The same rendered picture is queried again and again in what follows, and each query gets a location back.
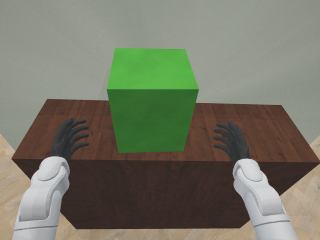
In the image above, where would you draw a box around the carton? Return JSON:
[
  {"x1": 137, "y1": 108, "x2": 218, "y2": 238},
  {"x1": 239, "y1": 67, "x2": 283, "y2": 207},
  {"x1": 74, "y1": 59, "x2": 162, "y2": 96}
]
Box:
[{"x1": 107, "y1": 48, "x2": 199, "y2": 153}]

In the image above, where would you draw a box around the robot left forearm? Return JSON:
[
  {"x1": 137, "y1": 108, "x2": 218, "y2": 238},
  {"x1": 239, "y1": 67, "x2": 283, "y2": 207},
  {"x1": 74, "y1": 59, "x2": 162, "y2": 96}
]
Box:
[{"x1": 12, "y1": 156, "x2": 70, "y2": 240}]

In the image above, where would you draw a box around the left robot hand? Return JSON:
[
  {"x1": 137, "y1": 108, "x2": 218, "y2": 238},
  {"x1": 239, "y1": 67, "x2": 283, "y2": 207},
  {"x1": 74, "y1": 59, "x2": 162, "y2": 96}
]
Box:
[{"x1": 49, "y1": 117, "x2": 89, "y2": 164}]

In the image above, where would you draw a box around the pedestal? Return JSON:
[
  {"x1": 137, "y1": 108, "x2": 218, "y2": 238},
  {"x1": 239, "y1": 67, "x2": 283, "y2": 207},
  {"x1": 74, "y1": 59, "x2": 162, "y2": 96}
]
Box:
[{"x1": 11, "y1": 99, "x2": 320, "y2": 230}]

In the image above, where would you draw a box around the robot right forearm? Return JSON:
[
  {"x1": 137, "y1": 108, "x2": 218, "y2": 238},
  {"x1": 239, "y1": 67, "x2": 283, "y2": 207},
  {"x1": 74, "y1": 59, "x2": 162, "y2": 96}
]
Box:
[{"x1": 232, "y1": 158, "x2": 298, "y2": 240}]

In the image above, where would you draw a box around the right robot hand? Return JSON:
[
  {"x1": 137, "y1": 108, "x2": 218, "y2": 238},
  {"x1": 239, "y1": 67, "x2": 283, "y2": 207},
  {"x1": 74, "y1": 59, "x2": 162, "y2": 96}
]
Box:
[{"x1": 213, "y1": 121, "x2": 251, "y2": 166}]

